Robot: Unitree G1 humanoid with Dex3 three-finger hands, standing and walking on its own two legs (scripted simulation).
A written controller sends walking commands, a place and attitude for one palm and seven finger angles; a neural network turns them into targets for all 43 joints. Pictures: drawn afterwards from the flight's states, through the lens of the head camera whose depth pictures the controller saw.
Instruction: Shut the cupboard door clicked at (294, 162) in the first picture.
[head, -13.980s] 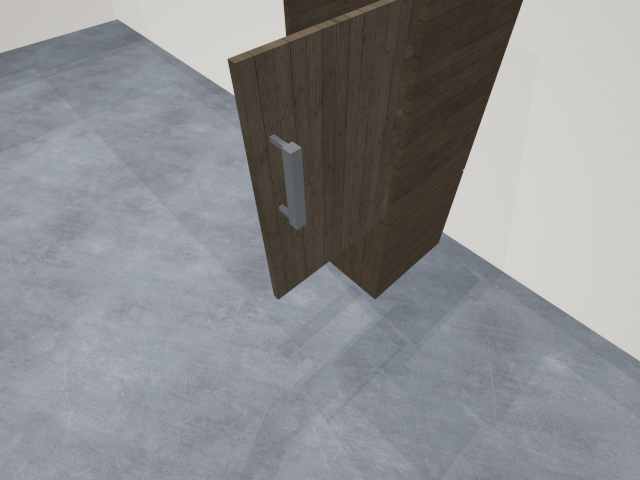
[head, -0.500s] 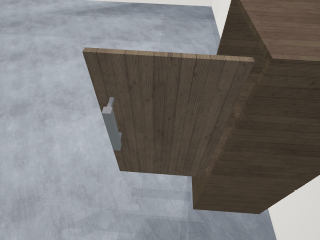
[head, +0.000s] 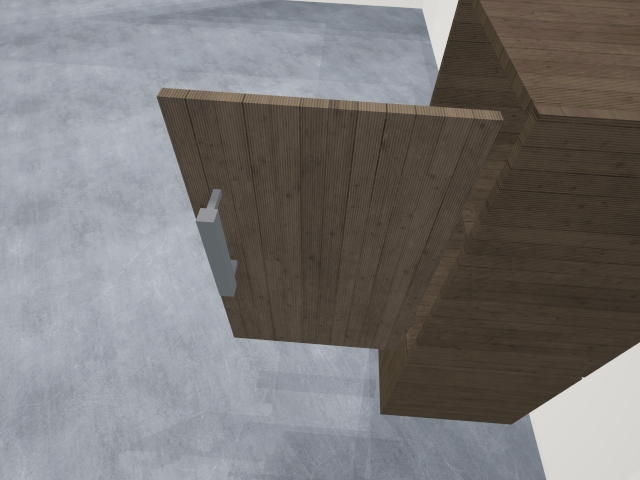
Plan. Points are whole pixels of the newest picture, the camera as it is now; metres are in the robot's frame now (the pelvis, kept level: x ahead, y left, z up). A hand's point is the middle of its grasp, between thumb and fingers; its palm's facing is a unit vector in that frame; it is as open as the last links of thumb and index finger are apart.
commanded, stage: raise the hand and make a fist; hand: left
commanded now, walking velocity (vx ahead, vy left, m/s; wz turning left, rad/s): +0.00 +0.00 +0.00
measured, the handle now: (222, 246) +0.42 +0.17 +0.03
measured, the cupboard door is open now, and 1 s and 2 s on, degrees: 90 90 90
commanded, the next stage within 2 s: bring the fist close to the handle in 1.88 s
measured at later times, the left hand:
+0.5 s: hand out of the picture +0.11 +0.16 -0.04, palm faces +0.10 -0.99 -0.07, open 5.6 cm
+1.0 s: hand (166, 459) +0.14 +0.18 -0.01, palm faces -0.02 -1.00 -0.03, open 3.4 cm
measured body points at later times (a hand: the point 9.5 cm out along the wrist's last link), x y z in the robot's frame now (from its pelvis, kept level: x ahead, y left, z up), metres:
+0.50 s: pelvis -0.07 -0.04 -0.10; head -0.03 -0.04 +0.35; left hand +0.10 +0.22 -0.04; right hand +0.18 -0.26 -0.13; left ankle -0.03 +0.09 -0.74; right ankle -0.04 -0.12 -0.74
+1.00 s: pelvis -0.06 -0.01 -0.07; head +0.00 +0.00 +0.37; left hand +0.14 +0.24 -0.01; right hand +0.12 -0.25 -0.15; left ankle -0.03 +0.09 -0.74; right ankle -0.04 -0.12 -0.74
